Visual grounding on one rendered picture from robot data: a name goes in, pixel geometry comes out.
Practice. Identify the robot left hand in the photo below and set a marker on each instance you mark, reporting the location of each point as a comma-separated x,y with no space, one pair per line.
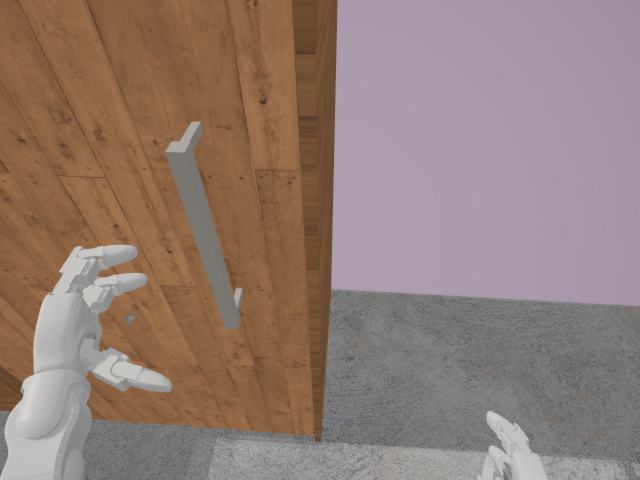
68,314

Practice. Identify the handle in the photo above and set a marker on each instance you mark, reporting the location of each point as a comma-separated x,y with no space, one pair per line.
184,168

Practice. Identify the wardrobe door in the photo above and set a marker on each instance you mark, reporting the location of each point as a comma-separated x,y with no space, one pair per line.
92,93
10,387

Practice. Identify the left robot forearm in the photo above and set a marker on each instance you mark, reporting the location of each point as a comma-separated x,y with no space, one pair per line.
46,431

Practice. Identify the robot right hand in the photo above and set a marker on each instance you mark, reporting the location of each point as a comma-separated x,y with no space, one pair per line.
524,464

